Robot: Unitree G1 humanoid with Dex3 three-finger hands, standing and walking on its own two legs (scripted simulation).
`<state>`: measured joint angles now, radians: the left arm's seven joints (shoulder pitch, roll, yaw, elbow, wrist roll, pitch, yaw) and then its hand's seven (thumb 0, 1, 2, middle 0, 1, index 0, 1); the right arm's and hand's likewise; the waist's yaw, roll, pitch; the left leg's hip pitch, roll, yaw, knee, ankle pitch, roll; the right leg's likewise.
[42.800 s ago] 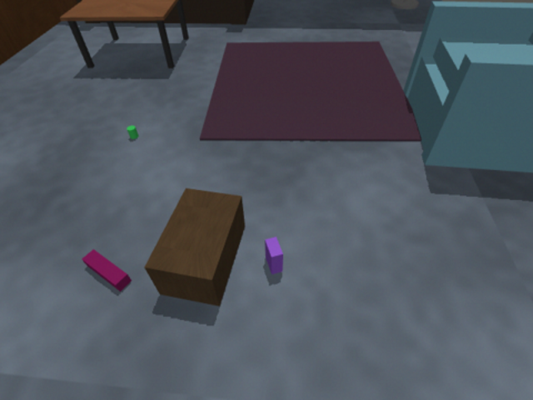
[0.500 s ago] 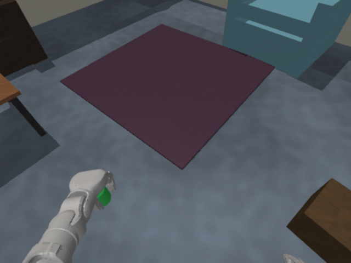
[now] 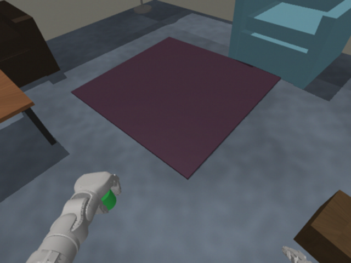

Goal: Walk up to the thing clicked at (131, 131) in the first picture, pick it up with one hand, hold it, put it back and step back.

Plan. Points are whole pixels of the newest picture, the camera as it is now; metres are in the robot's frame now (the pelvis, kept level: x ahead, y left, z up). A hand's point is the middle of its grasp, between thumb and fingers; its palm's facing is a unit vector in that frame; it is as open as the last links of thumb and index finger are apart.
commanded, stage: hold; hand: left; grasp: from above
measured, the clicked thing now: (103, 197) +0.32 +0.23 -0.07
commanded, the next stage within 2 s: crouch in 1.22 s
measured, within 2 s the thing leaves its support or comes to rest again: neither
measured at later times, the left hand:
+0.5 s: hand (99, 205) +0.28 +0.22 -0.03, palm faces -0.46 -0.07 -0.89, open 7.1 cm
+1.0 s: hand (97, 206) +0.27 +0.22 -0.02, palm faces -0.46 -0.07 -0.89, open 7.1 cm
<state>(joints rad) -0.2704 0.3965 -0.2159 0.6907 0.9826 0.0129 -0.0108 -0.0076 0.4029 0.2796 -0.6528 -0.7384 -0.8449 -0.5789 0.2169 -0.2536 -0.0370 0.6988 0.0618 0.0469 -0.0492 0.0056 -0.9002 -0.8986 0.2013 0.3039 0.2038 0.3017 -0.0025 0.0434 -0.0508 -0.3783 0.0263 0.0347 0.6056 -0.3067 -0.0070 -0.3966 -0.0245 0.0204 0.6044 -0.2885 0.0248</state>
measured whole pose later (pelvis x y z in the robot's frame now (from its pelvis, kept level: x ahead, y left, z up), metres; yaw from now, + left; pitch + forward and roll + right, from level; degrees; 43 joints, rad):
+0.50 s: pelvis -0.01 -0.01 +0.01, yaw +0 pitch +2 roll +1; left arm -0.23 0.40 -0.22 0.62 0.97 0.01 -0.05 -0.01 0.39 0.29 -0.66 -0.73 -0.85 -0.57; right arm 0.18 -0.26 -0.03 0.69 0.07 0.06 -0.06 0.01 -0.90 -0.90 0.20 0.30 0.20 0.30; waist 0.01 0.05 -0.02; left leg -0.29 0.03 0.04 0.51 -0.25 -0.01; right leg -0.32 -0.02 0.02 0.53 -0.24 0.02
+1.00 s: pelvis -0.01 -0.01 +0.01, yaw +0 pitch +1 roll +1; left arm -0.22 0.41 -0.21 0.57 0.97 -0.01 -0.08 -0.01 0.40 0.28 -0.66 -0.73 -0.85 -0.58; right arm 0.17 -0.25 -0.02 0.68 0.07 0.07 -0.07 0.01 -0.91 -0.90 0.20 0.30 0.20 0.30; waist 0.02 0.05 0.00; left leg -0.25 0.03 0.04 0.47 -0.23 -0.02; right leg -0.28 -0.02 0.02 0.50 -0.22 0.02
